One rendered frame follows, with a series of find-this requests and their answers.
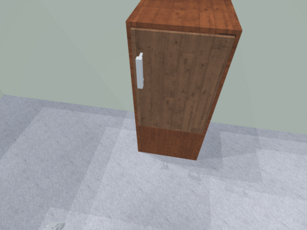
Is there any handle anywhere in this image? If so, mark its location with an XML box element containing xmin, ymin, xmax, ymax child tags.
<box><xmin>136</xmin><ymin>53</ymin><xmax>144</xmax><ymax>89</ymax></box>

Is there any cupboard door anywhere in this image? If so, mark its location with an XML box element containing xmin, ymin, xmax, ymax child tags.
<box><xmin>130</xmin><ymin>28</ymin><xmax>235</xmax><ymax>134</ymax></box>

